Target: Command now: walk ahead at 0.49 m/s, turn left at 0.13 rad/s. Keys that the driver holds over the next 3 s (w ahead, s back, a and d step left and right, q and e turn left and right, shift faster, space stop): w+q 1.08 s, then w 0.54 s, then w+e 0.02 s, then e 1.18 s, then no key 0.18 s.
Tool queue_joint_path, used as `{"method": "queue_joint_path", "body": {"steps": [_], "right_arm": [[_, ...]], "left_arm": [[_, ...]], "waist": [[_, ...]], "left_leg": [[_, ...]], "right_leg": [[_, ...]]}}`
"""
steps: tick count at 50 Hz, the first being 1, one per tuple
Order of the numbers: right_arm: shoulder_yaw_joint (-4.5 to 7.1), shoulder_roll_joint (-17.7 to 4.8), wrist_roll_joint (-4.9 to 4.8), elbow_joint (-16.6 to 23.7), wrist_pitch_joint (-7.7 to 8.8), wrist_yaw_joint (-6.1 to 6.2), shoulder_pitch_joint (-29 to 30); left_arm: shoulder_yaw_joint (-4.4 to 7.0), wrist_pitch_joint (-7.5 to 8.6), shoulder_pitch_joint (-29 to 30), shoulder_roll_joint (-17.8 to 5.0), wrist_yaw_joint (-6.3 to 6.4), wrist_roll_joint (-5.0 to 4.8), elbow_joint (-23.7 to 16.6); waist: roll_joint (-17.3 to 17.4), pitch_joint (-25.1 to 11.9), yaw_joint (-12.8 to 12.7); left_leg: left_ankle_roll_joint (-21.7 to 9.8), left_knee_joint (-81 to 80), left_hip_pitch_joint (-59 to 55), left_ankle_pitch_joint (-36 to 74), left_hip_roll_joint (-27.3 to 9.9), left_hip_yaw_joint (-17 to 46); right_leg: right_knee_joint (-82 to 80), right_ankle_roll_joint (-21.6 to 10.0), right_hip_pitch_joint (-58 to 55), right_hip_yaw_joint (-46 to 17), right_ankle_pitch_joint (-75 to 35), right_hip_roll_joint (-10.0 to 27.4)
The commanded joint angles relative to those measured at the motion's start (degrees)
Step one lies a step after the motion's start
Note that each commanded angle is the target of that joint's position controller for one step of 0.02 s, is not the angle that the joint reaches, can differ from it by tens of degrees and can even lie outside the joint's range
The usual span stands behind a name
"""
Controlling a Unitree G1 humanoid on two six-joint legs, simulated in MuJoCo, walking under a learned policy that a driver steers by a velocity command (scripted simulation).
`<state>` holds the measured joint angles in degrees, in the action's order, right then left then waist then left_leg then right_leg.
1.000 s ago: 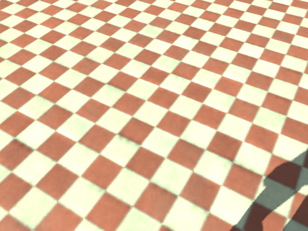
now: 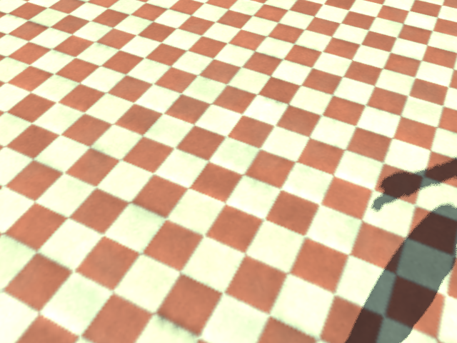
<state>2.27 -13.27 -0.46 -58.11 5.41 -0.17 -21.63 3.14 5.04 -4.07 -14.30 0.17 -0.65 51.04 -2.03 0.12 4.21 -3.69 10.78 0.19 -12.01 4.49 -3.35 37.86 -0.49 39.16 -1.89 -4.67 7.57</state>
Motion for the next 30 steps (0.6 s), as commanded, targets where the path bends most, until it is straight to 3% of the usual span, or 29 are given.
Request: {"method": "queue_joint_path", "body": {"steps": [1,3,5,6,7,8,9,10,11,12,13,14,16,19,25,28,30], "right_arm": [[1.79,-9.05,-0.63,1.31,-0.16,0.54,-3.31],[2.17,-9.6,-0.81,1.08,-0.87,0.86,-4.04],[2.7,-10.62,-0.87,1.53,-1.4,1.09,-2.97],[2.79,-10.91,-0.8,2.08,-1.61,1.07,-1.54],[2.25,-9.47,-0.35,2.77,-1.69,0.93,-0.72],[1.15,-6.68,0.66,4.92,-1.58,0.81,-0.19],[-0.75,1.07,-0.47,5.49,-0.5,0.57,-7.94],[0.72,-5.7,-1.95,4.75,0.23,0.62,-5.72],[1.73,-8.72,-2.76,6.26,0.46,0.73,-0.83],[1.86,-8.28,-2.43,6.62,0.33,1.07,1.61],[2.29,-7.54,-1.7,6.91,-0.06,1.27,3.01],[2.58,-6.38,-1.68,6.87,-0.88,1.13,2.0],[2.49,-3.75,-1.84,7.63,-2.4,0.79,1.71],[2.77,-3.65,-1.24,10.14,-3.58,0.71,5.33],[2.06,-2.89,-0.7,14.41,-2.95,-1.4,16.36],[1.84,-3.15,-0.8,17.04,-3.05,-2.42,21.14],[2.1,-4.01,-0.91,18.53,-3.18,-3.04,22.24]], "left_arm": [[-0.06,1.09,8.28,-2.45,-0.98,-0.35,-5.28],[0.04,1.71,9.64,-3.38,-1.67,-0.52,-6.5],[0.7,2.3,6.83,-5.39,-1.96,-0.62,-6.31],[1.5,2.58,2.31,-6.93,-1.85,-0.61,-5.3],[2.98,2.75,-7.1,-9.84,-1.41,-0.46,-2.66],[4.17,2.74,-18.23,-14.5,-0.76,0.64,-1.01],[4.78,2.11,-21.04,-17.54,-0.96,1.14,0.24],[3.09,2.12,-19.76,-11.07,-0.97,0.99,-0.68],[2.13,2.16,-15.06,-7.88,-0.72,0.73,-1.59],[1.63,2.18,-10.96,-6.66,-0.75,0.77,-2.11],[1.4,2.21,-8.35,-5.46,-0.88,0.97,-2.04],[1.07,2.32,-6.84,-4.36,-0.89,1.41,-1.82],[1.35,2.52,-6.47,-4.43,-0.75,1.4,-1.03],[2.15,2.64,-7.18,-6.45,0.01,1.47,-0.17],[3.04,1.55,-10.03,-9.16,1.22,0.99,0.38],[3.54,0.51,-12.76,-10.27,1.28,0.16,1.1],[3.91,-0.31,-13.11,-11.16,1.22,-0.39,1.2]], "waist": [[3.98,5.65,0.55],[4.55,5.66,-0.06],[6.13,3.72,-2.41],[6.88,1.03,-5.27],[6.4,-5.28,-9.55],[1.03,-15.37,-13.25],[-15.55,-22.99,-9.05],[-10.8,-21.17,-10.54],[-7.64,-12.83,-10.02],[-3.12,-8.37,-8.35],[-2.0,-4.92,-6.93],[-3.14,-3.24,-5.07],[-3.42,-1.19,-3.77],[-1.48,1.38,-3.37],[-0.05,4.19,-6.53],[-0.01,5.62,-7.91],[-0.81,5.44,-7.32]], "left_leg": [[-8.21,-2.94,2.58,11.43,-16.25,9.06],[-7.79,0.12,-1.0,12.95,-18.01,10.91],[-6.78,3.83,-2.24,17.65,-18.98,12.62],[-5.88,8.74,-1.6,25.31,-17.86,12.05],[-4.18,19.28,2.14,29.36,-14.38,9.92],[-1.87,37.41,13.78,16.01,-9.81,6.8],[1.54,56.07,35.55,-19.02,-0.83,4.94],[1.1,63.56,40.51,-21.15,-3.92,11.9],[0.57,64.81,43.67,-16.18,-6.51,10.98],[0.73,63.34,41.57,-11.07,-9.25,9.76],[0.83,60.49,39.36,-7.81,-10.89,9.63],[0.77,58.77,36.35,-5.67,-12.3,9.91],[0.97,56.92,34.9,-4.11,-13.18,9.01],[1.83,51.93,39.08,1.43,-13.63,9.41],[1.9,33.89,39.14,13.8,-12.28,4.43],[0.69,29.21,40.44,11.24,-11.54,2.35],[-0.8,27.44,39.34,6.55,-10.17,0.52]], "right_leg": [[-5.93,0.21,-0.91,1.23,-0.66,-2.28],[-8.99,-0.44,-1.43,0.34,2.67,-2.96],[-10.8,-1.32,-7.42,0.66,6.45,-4.33],[-11.92,-2.29,-14.59,1.9,7.9,-5.83],[-11.51,-4.17,-28.24,2.04,7.38,-5.78],[-9.14,-8.03,-46.66,-9.01,7.96,5.13],[-15.62,-15.98,-64.27,-34.7,18.0,18.16],[-19.1,-14.54,-61.63,-37.42,22.89,16.71],[-19.79,-11.72,-54.29,-27.33,20.23,15.11],[-21.51,-10.42,-45.96,-20.29,14.93,13.06],[-23.76,-9.72,-39.3,-15.14,11.93,11.11],[-25.82,-9.08,-35.06,-10.57,10.64,9.4],[-28.69,-9.69,-31.08,-5.27,8.21,8.58],[-30.83,-10.39,-30.42,0.37,4.48,8.78],[-31.48,-8.86,-34.15,9.99,2.85,7.84],[-29.33,-8.09,-39.93,11.99,1.34,9.47],[-25.95,-7.13,-43.37,13.27,-5.06,10.49]]}}
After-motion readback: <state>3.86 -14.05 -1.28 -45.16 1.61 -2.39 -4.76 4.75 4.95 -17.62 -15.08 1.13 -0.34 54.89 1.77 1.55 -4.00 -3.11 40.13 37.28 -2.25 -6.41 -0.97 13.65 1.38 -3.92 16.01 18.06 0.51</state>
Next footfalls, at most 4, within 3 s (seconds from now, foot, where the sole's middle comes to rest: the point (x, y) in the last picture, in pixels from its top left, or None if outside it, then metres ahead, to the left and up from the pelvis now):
0.14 right None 0.28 -0.15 -0.78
0.68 left None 0.50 0.17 -0.78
1.20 right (173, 242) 0.85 0.15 -0.78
1.70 left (63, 238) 0.89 0.52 -0.78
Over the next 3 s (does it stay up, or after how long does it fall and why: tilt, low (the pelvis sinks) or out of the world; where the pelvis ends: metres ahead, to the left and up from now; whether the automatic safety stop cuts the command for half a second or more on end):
stays up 0.96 0.41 -0.01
